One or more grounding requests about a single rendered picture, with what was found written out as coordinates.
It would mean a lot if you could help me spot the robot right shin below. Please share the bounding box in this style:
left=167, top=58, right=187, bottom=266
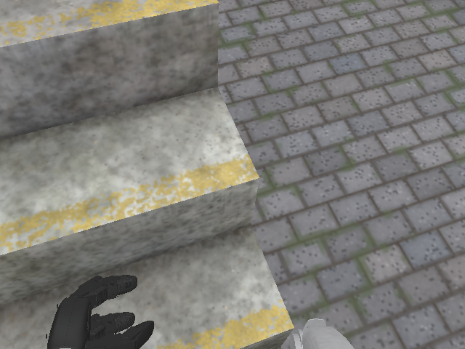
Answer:
left=302, top=318, right=326, bottom=331

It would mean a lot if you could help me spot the robot left hand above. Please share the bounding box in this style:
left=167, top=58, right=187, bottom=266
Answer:
left=46, top=275, right=154, bottom=349

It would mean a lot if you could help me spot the right robot thigh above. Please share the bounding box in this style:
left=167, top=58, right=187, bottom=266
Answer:
left=290, top=326, right=354, bottom=349

